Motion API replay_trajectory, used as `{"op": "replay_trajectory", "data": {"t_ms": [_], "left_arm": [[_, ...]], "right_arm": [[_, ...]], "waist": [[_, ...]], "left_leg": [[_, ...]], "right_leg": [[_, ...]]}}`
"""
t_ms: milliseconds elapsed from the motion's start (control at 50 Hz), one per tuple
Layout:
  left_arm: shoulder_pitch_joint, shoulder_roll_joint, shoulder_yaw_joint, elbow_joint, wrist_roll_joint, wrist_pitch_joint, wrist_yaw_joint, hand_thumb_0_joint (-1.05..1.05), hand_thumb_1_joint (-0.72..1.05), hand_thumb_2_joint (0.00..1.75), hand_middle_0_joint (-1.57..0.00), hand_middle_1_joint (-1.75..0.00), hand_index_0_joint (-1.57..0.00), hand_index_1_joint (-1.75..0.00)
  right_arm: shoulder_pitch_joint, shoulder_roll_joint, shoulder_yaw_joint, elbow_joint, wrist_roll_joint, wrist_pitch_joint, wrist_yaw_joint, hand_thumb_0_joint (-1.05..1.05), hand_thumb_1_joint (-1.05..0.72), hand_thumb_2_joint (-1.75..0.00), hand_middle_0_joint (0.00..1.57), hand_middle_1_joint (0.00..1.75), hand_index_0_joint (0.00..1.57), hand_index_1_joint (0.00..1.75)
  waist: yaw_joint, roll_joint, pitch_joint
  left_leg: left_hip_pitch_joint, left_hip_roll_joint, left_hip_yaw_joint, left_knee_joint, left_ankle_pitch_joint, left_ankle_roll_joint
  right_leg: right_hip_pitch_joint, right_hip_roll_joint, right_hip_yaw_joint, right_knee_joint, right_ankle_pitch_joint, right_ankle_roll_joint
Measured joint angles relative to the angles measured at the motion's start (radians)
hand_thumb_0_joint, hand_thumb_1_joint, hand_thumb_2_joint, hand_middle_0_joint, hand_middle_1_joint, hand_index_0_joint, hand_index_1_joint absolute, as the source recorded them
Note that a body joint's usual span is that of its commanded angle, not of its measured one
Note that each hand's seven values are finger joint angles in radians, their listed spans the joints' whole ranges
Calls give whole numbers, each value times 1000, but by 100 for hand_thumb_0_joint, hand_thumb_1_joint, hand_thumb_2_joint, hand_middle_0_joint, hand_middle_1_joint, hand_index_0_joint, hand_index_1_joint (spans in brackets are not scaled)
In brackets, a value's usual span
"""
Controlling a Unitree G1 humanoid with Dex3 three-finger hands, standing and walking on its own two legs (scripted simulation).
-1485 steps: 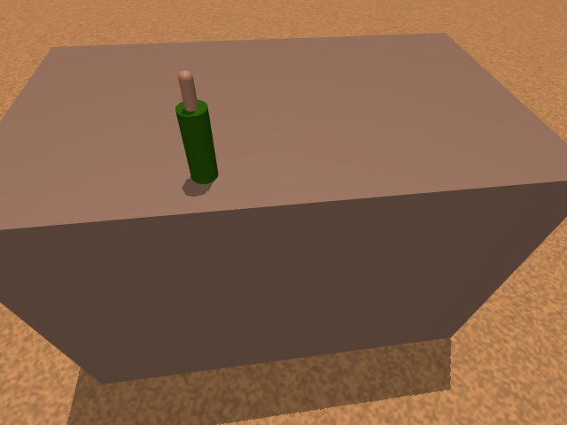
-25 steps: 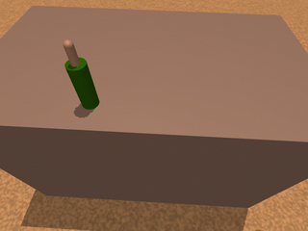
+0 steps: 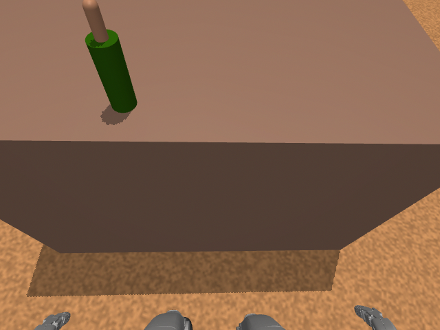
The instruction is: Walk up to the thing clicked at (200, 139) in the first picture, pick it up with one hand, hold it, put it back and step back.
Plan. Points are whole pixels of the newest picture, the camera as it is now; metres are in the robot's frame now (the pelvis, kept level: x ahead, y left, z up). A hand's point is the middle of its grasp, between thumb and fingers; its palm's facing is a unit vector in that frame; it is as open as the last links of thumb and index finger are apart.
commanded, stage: step back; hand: left
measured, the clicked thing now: (109, 60) +0.54 +0.20 +0.15
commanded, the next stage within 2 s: none
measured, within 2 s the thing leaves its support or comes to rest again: neither
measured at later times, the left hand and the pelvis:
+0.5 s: hand out of the picture -0.02 +0.29 -0.15, palm faces +0.08 -0.92 -0.38, open 7.4 cm; pelvis -0.13 +0.02 -0.01, yaw +4 degrees
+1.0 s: hand out of the picture -0.26 +0.26 -0.14, palm faces -0.03 -0.91 -0.41, open 7.4 cm; pelvis -0.29 -0.02 +0.00, yaw -2 degrees
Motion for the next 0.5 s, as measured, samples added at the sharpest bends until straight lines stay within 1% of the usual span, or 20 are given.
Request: {"op": "replay_trajectory", "data": {"t_ms": [20,40,80,100,120,140,160,200,240,300,340,380,400,420,440,460,480,500], "left_arm": [[6,-2,1,1,2,-4,-2,1,90,90,-20,-30,-20,-30],[12,-7,2,3,5,-9,-3,1,90,90,-20,-30,-20,-30],[17,-34,1,11,15,-18,-5,1,90,90,-20,-30,-20,-30],[27,-39,-3,8,15,-20,-10,1,90,90,-20,-30,-20,-30],[36,-39,-6,1,17,-20,-15,1,90,90,-20,-30,-20,-30],[43,-37,-6,-6,19,-20,-17,1,90,90,-20,-30,-20,-30],[49,-38,-5,-13,18,-20,-16,1,90,90,-20,-30,-20,-30],[52,-42,-3,-25,16,-18,-12,1,90,90,-21,-30,-21,-30],[44,-43,-2,-40,18,-17,-9,1,90,90,-21,-30,-21,-30],[25,-41,-3,-76,21,-21,-2,1,90,90,-21,-30,-21,-30],[8,-38,-4,-100,21,-24,3,1,90,90,-21,-30,-21,-30],[-6,-30,-4,-121,20,-24,6,1,90,90,-21,-30,-21,-30],[-12,-25,-5,-128,18,-22,6,1,90,90,-21,-30,-21,-30],[-17,-17,-6,-134,15,-18,5,1,90,90,-21,-30,-21,-30],[-24,-6,-5,-134,11,-12,3,1,90,90,-21,-30,-20,-30],[-29,9,-1,-129,7,-4,3,1,90,90,-20,-30,-20,-30],[-26,16,3,-120,3,4,4,1,90,90,-20,-30,-20,-30],[-18,16,7,-107,2,13,7,1,90,90,-20,-30,-20,-30]], "right_arm": [[-6,-3,1,-4,2,3,2,1,-90,-90,21,30,21,30],[-11,-9,1,-5,5,6,4,1,-90,-90,21,30,21,30],[-25,-29,-3,5,15,15,5,1,-90,-90,21,30,21,30],[-23,-31,-4,9,19,19,4,1,-90,-90,21,30,21,30],[-19,-28,-5,14,21,23,2,1,-90,-90,21,30,21,30],[-17,-26,-5,19,21,25,1,1,-90,-90,21,30,21,30],[-13,-28,-4,22,23,26,3,1,-90,-90,21,30,21,30],[-3,-39,-3,21,27,21,3,1,-90,-90,21,30,21,30],[11,-53,-4,16,27,14,-2,1,-90,-90,21,30,21,30],[26,-73,-4,16,25,9,-10,1,-90,-90,21,30,21,30],[33,-78,-6,20,21,8,-14,1,-91,-90,21,30,21,30],[36,-75,-7,21,16,7,-14,1,-91,-90,21,30,21,30],[37,-71,-7,21,14,5,-12,1,-91,-90,20,30,20,30],[40,-67,-7,20,11,1,-9,1,-91,-90,20,30,20,30],[37,-55,-9,22,7,-4,-7,1,-91,-90,20,30,20,30],[30,-35,-9,26,1,-6,-4,1,-91,-90,20,30,20,30],[28,-20,-5,25,-6,-7,1,1,-91,-90,20,30,21,30],[31,-12,1,21,-11,-7,9,1,-91,-90,21,30,21,30]], "waist": [[2,5,-3],[6,15,-5],[-7,79,2],[-9,86,-10],[0,76,-22],[14,59,-29],[25,47,-35],[28,44,-47],[26,51,-55],[26,64,-48],[24,69,-36],[22,62,-22],[20,56,-17],[18,48,-14],[19,25,-4],[30,-18,12],[41,-44,16],[37,-45,7]], "left_leg": [[-11,3,5,18,-4,-4],[-23,10,8,42,-11,-8],[-36,41,-29,75,-13,-14],[-51,26,-53,107,-68,-16],[-71,-7,-76,178,-154,-21],[-88,-40,-94,265,-215,-27],[-99,-69,-113,343,-242,-30],[-114,-107,-161,451,-247,-32],[-112,-120,-194,495,-237,-39],[-73,-103,-203,448,-245,-56],[-40,-81,-184,368,-259,-65],[-1,-56,-151,255,-257,-63],[21,-44,-134,187,-239,-58],[48,-34,-119,105,-197,-50],[66,-42,-104,52,-115,-37],[78,-64,-79,40,-88,-24],[82,-71,-59,38,-83,-14],[74,-63,-58,42,-81,-8]], "right_leg": [[27,-9,-15,-69,32,-5],[54,-11,-29,-137,86,-12],[73,22,-63,-164,113,-25],[67,21,-71,-162,114,-31],[56,8,-65,-154,115,-37],[47,-8,-51,-152,120,-41],[41,-20,-39,-162,132,-42],[32,-38,-37,-198,165,-37],[14,-46,-46,-224,195,-31],[-18,-50,-64,-232,223,-25],[-38,-56,-82,-221,234,-20],[-60,-67,-98,-199,239,-12],[-73,-73,-106,-182,240,-7],[-88,-79,-112,-160,237,0],[-101,-94,-107,-132,232,7],[-110,-113,-80,-108,231,5],[-124,-103,-42,-73,184,-8],[-141,-63,-5,-5,83,-16]]}}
